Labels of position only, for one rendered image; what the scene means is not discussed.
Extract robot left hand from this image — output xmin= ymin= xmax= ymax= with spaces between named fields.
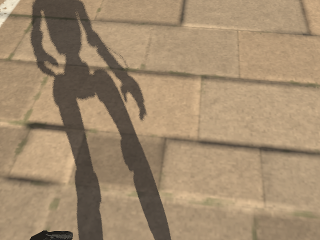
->
xmin=30 ymin=230 xmax=73 ymax=240

